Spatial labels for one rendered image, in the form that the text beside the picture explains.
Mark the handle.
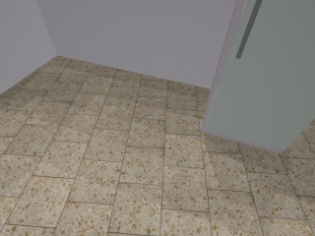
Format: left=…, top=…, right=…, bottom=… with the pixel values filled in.
left=236, top=0, right=263, bottom=59

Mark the fridge door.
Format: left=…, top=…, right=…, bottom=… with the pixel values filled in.
left=205, top=0, right=315, bottom=150

